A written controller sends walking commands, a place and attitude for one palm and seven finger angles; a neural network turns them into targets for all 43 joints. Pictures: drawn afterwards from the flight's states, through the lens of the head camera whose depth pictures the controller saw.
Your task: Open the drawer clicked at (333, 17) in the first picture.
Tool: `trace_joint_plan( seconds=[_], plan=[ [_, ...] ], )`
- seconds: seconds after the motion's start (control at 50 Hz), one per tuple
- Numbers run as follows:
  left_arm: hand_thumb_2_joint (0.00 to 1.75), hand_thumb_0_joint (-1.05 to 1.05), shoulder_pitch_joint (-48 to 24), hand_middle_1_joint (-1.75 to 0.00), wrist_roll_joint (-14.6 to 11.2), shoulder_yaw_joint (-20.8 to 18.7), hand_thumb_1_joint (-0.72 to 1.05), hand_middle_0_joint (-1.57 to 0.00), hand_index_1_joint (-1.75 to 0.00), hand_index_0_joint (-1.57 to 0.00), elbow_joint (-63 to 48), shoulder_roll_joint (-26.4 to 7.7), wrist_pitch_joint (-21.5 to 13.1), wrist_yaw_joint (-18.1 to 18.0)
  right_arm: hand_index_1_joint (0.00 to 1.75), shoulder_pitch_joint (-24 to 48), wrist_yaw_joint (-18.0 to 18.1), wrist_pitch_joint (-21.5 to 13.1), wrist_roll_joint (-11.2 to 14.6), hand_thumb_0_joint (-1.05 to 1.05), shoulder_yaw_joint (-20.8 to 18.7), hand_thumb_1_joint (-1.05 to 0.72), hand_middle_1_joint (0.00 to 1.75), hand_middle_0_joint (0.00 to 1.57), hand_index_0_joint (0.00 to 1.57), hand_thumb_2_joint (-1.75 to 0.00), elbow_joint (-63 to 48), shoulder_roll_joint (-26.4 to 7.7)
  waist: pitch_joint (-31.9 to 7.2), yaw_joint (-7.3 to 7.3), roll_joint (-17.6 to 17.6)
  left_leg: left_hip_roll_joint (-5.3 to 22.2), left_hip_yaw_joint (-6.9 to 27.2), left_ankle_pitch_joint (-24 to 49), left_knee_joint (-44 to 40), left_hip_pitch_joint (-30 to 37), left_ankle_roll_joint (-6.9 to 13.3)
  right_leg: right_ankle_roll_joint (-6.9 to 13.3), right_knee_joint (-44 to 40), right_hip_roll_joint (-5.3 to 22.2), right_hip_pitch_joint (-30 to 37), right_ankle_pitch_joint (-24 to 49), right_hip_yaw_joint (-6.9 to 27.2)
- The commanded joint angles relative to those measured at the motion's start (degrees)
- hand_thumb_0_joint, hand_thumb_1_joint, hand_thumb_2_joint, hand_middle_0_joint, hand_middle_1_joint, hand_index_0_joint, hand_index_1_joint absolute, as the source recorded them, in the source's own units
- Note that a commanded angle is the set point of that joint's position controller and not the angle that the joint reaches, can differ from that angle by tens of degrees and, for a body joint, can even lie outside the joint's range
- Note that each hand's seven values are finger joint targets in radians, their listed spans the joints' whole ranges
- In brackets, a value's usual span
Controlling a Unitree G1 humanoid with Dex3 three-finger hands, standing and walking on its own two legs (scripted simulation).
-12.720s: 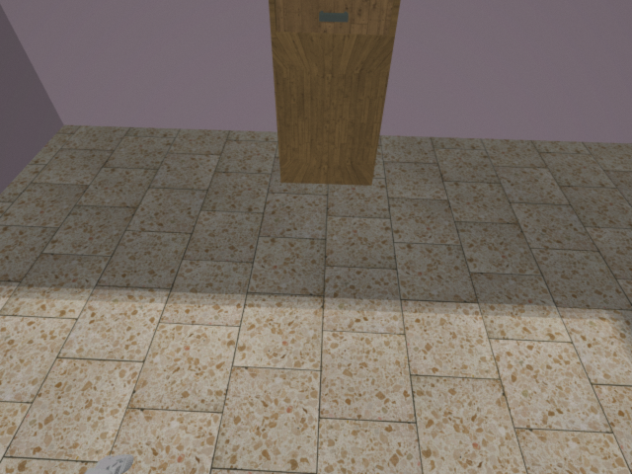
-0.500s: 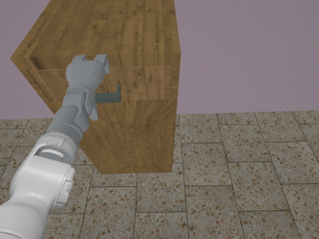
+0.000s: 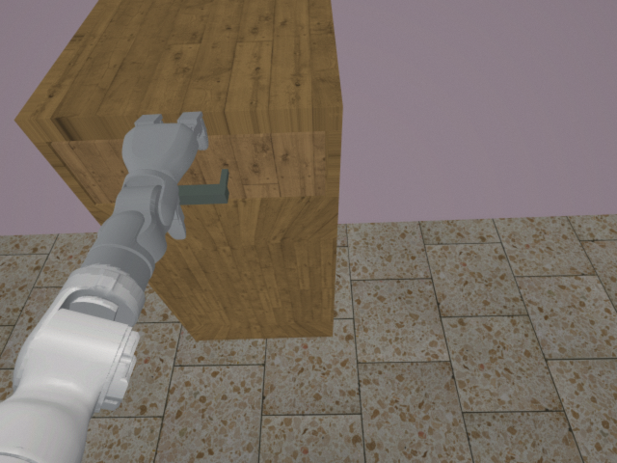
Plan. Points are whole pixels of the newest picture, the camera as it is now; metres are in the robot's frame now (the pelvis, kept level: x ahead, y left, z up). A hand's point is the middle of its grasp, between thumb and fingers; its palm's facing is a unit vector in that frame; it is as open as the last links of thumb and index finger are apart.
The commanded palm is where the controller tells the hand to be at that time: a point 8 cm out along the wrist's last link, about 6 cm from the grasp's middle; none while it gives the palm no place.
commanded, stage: move the hooked fingers above the handle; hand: left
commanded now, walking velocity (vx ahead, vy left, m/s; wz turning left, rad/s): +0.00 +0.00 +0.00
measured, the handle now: (196, 185) +0.52 +0.18 +0.03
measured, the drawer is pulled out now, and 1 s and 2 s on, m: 0.00 0.00 0.00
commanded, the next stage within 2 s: lower the fingers behind the handle in 1.84 s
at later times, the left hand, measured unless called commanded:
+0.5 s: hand (176, 176) +0.48 +0.18 +0.09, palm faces +0.10 -0.01 -1.00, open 13.8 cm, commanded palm +0.45 +0.19 +0.14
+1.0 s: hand (174, 199) +0.46 +0.19 +0.07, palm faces +0.04 +0.00 -1.00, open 13.8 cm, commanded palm +0.45 +0.20 +0.14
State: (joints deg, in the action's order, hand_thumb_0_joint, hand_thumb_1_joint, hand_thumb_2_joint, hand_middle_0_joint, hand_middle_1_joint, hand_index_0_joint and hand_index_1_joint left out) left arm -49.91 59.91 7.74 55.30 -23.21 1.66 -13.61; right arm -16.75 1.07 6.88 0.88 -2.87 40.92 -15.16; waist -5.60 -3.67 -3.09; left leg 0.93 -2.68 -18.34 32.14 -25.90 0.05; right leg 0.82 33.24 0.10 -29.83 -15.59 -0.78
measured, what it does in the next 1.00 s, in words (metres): stands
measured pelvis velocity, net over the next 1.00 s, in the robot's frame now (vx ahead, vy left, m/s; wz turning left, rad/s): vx -0.02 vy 0.01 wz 0.01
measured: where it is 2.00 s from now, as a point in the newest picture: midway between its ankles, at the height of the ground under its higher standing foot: outside the picture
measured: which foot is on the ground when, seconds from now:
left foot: down 0.00-1.00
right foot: down 0.00-1.00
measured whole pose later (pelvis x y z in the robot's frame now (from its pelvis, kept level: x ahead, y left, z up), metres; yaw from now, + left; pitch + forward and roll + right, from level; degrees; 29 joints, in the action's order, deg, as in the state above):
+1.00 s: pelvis -0.02 +0.01 -0.01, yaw +1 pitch +13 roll +0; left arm -47.3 62.2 7.9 51.6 -25.7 -6.2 -14.6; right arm -18.4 2.3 4.0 0.2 -3.7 39.1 -15.3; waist -4.0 -4.3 -1.1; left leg 0.5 -2.3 -18.6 35.7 -29.7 0.6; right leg 0.4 35.6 0.7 -32.9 -15.3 -1.0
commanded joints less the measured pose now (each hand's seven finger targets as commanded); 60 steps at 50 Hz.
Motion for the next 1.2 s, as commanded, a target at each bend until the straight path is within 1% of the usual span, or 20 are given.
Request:
trace_joint_plan(
  seconds=[0.0, 0.04, 0.1, 0.16, 0.24, 0.26, 0.3, 0.34, 0.36, 0.42, 0.5, 0.6, 0.66, 0.7, 0.76, 0.88, 0.98, 1.0, 1.1, 1.18],
  plan=[
    [0.30, 0.00, -21.47, -1.20, -0.87, -4.85, -0.50, -0.30, -1.20, -0.30, -3.55, -15.40, 3.71, 2.88, 0.30, -2.14, 1.80, -0.46, 0.66, 0.00, -1.67, -0.90, 0.30, 0.20, 0.20, -0.90, -6.40, -8.19, -18.20, -0.38, 9.38, -2.66, -1.75, 17.61, -2.78, 2.00, 2.60, -0.12, -3.04, -0.41, 19.13, 21.56, 0.82],
    [0.30, 0.00, -20.40, -1.20, -0.34, -3.36, -0.50, -0.30, -1.20, -0.30, -3.63, -14.11, 2.72, 4.50, 0.30, -1.85, 2.18, -0.35, 0.84, 0.00, -1.42, -0.90, 0.30, 0.20, 0.20, -0.90, -6.89, -8.34, -15.05, -0.77, 9.30, -2.38, -1.73, 15.83, -3.06, 1.93, 2.55, -0.04, -3.61, -0.43, 16.64, 19.02, 0.76],
    [0.30, 0.00, -17.77, -1.20, -0.16, -4.11, -0.50, -0.30, -1.20, -0.30, -5.46, -14.98, 0.07, 5.69, 0.30, -1.51, 2.56, -0.43, 0.79, 0.00, -1.25, -0.90, 0.30, 0.20, 0.20, -0.90, -8.30, -8.10, -15.90, 0.53, 7.50, -2.42, -1.82, 14.82, -3.05, 1.93, 2.52, 0.23, -3.36, -0.19, 17.38, 17.66, 1.27],
    [0.30, 0.00, -20.37, -1.20, -0.61, -3.33, -0.50, -0.30, -1.20, -0.30, -8.87, -13.89, -3.04, 5.99, 0.30, -1.97, 2.65, -1.05, 0.71, 0.00, -1.44, -0.90, 0.30, 0.20, 0.20, -0.90, -8.95, -7.89, -14.52, -0.58, 6.83, -2.28, -1.44, 13.44, -2.41, 2.13, 2.51, 0.28, -3.66, -0.16, 15.15, 15.08, 1.51],
    [0.30, 0.00, -28.36, -1.20, -0.14, -5.33, -0.50, -0.30, -1.20, -0.30, -18.95, -16.24, -8.52, 2.68, 0.30, -3.56, 2.65, -2.39, 0.04, 0.00, -2.53, -0.90, 0.30, 0.20, 0.20, -0.90, -8.70, -7.14, -21.57, -1.02, 0.51, -2.56, -0.40, 15.82, -0.52, 6.35, 2.53, 0.73, -1.87, -0.76, 13.11, 15.31, 1.81],
    [0.30, 0.00, -31.89, -1.20, -0.13, -4.44, -0.50, -0.30, -1.20, -0.30, -21.80, -15.34, -9.71, 1.43, 0.30, -4.04, 2.52, -2.77, -0.35, 0.00, -2.75, -0.90, 0.30, 0.20, 0.20, -0.90, -8.42, -6.99, -23.67, -1.94, 0.38, -2.54, 0.06, 17.59, 0.17, 7.66, 2.57, 0.77, -1.45, -0.88, 12.85, 16.09, 1.56],
    [0.30, 0.00, -34.01, -1.20, 0.52, -5.07, -0.50, -0.30, -1.20, -0.30, -24.06, -15.20, -10.65, -1.60, 0.30, -5.20, 1.87, -3.54, -0.79, 0.00, -3.58, -0.90, 0.30, 0.20, 0.20, -0.90, -7.23, -6.70, -27.53, -1.82, -3.03, -2.55, 0.75, 21.14, 1.48, 10.93, 2.19, 1.10, -0.27, -1.51, 11.02, 17.33, 1.05],
    [0.30, 0.00, -33.51, -1.20, 0.63, -5.46, -0.50, -0.30, -1.20, -0.30, -22.49, -14.71, -9.56, -4.27, 0.30, -5.61, 1.20, -3.71, -0.99, 0.00, -3.69, -0.90, 0.30, 0.20, 0.20, -0.90, -6.09, -6.61, -28.81, -1.84, -4.48, -2.46, 1.04, 24.37, 2.31, 12.29, 1.70, 1.25, 0.45, -1.90, 9.72, 18.40, 0.34],
    [0.30, 0.00, -33.95, -1.20, 0.79, -7.19, -0.50, -0.30, -1.20, -0.30, -20.00, -16.29, -8.38, -5.35, 0.30, -6.34, 0.93, -3.68, -1.11, 0.00, -3.64, -0.90, 0.30, 0.20, 0.20, -0.90, -5.15, -6.91, -28.71, -2.12, -1.84, -2.37, 1.32, 25.15, 2.30, 11.15, 1.60, 1.27, 0.61, -2.03, 10.38, 18.66, -0.03],
    [0.30, 0.00, -31.15, -1.20, 0.57, -5.29, -0.50, -0.30, -1.20, -0.30, -11.76, -13.28, -2.37, -6.58, 0.30, -5.48, -0.19, -3.14, -0.76, 0.00, -3.16, -0.90, 0.30, 0.20, 0.20, -0.90, -3.76, -7.27, -22.96, -1.88, -1.15, -2.05, 0.85, 22.75, 0.67, 7.89, 1.17, 1.31, 0.04, -2.16, 8.81, 17.23, -0.87],
    [0.30, 0.00, -25.79, -1.20, 0.45, -3.83, -0.50, -0.30, -1.20, -0.30, -2.26, -12.19, 5.18, -2.78, 0.30, -4.44, -0.44, -1.45, -0.02, 0.00, -2.35, -0.90, 0.30, 0.20, 0.20, -0.90, -4.41, -8.21, -19.81, -1.02, 4.15, -1.79, -0.22, 20.60, -1.19, 4.41, 1.40, 1.06, -0.92, -1.81, 11.45, 17.57, -1.02],
    [0.30, 0.00, -23.02, -1.20, 0.66, -3.53, -0.50, -0.30, -1.20, -0.30, 0.62, -13.13, 6.47, 1.77, 0.30, -3.05, 1.07, -0.03, 0.55, 0.00, -1.48, -0.90, 0.30, 0.20, 0.20, -0.90, -6.34, -8.51, -15.73, -0.76, 8.82, -1.88, -0.89, 15.36, -2.90, 1.88, 2.13, 0.73, -2.47, -1.20, 13.04, 14.73, -0.49],
    [0.30, 0.00, -20.70, -1.20, 0.60, -3.69, -0.50, -0.30, -1.20, -0.30, -1.00, -13.25, 4.20, 4.00, 0.30, -2.53, 1.82, 0.02, 0.52, 0.00, -1.34, -0.90, 0.30, 0.20, 0.20, -0.90, -7.84, -8.46, -15.90, -0.07, 8.83, -1.71, -1.07, 14.64, -3.21, 2.18, 2.24, 0.89, -2.78, -0.89, 14.16, 14.05, -0.13],
    [0.30, 0.00, -19.21, -1.20, 0.18, -1.74, -0.50, -0.30, -1.20, -0.30, -2.64, -10.99, 2.35, 5.15, 0.30, -2.37, 2.15, -0.26, 0.75, 0.00, -1.17, -0.90, 0.30, 0.20, 0.20, -0.90, -8.80, -8.13, -14.86, -0.28, 8.53, -1.70, -1.11, 12.44, -3.22, 2.22, 2.32, 0.76, -2.99, -0.85, 12.86, 12.26, 0.09],
    [0.30, 0.00, -21.41, -1.20, -0.32, -4.10, -0.50, -0.30, -1.20, -0.30, -7.97, -13.99, -2.17, 5.23, 0.30, -2.22, 2.72, -1.19, 0.58, 0.00, -1.38, -0.90, 0.30, 0.20, 0.20, -0.90, -9.82, -8.09, -14.60, -0.31, 7.51, -1.83, -0.81, 10.33, -2.76, 2.06, 2.55, 0.63, -3.39, -0.60, 12.51, 9.60, 0.96],
    [0.30, 0.00, -34.98, -1.20, 1.28, -6.87, -0.50, -0.30, -1.20, -0.30, -21.86, -18.01, -10.00, -2.25, 0.30, -4.94, 2.52, -3.90, -0.58, 0.00, -3.02, -0.90, 0.30, 0.20, 0.20, -0.90, -7.67, -7.12, -24.27, -1.92, -0.66, -2.36, 1.01, 15.05, 0.30, 7.38, 2.36, 0.99, -1.17, -1.45, 10.07, 11.74, 1.35],
    [0.30, 0.00, -36.07, -1.20, 1.72, -5.28, -0.50, -0.30, -1.20, -0.30, -15.33, -14.98, -4.93, -7.52, 0.30, -6.42, 0.86, -4.75, -0.80, 0.00, -3.37, -0.90, 0.30, 0.20, 0.20, -0.90, -4.12, -7.30, -25.85, -3.10, -3.17, -2.21, 1.11, 17.89, 1.15, 9.11, 1.52, 1.19, -0.33, -2.13, 7.06, 12.56, 0.05],
    [0.30, 0.00, -34.60, -1.20, 1.46, -5.43, -0.50, -0.30, -1.20, -0.30, -12.97, -14.64, -2.99, -7.56, 0.30, -6.26, 0.55, -4.47, -0.77, 0.00, -3.30, -0.90, 0.30, 0.20, 0.20, -0.90, -3.76, -7.34, -25.75, -2.58, -2.63, -2.25, 0.92, 18.32, 0.93, 8.58, 1.41, 1.20, -0.34, -2.14, 7.90, 13.25, -0.14],
    [0.30, 0.00, -26.90, -1.20, -0.45, -0.33, -0.50, -0.30, -1.20, -0.30, -2.06, -8.65, 5.40, -1.11, 0.30, -5.44, -0.02, -2.37, 0.16, 0.00, -2.67, -0.90, 0.30, 0.20, 0.20, -0.90, -4.09, -8.30, -21.19, -2.33, 2.75, -1.78, -0.11, 20.04, -0.58, 6.18, 1.65, 0.98, -1.50, -1.87, 10.54, 17.27, -0.77],
    [0.30, 0.00, -25.36, -1.20, -1.13, 1.27, -0.50, -0.30, -1.20, -0.30, -1.37, -7.42, 5.28, 3.58, 0.30, -4.13, 0.88, -1.10, 0.52, 0.00, -2.04, -0.90, 0.30, 0.20, 0.20, -0.90, -5.40, -8.78, -15.98, -2.85, 7.96, -1.98, -0.35, 16.17, -1.81, 3.67, 2.40, 0.52, -3.02, -1.34, 11.37, 15.99, -0.30]
  ],
)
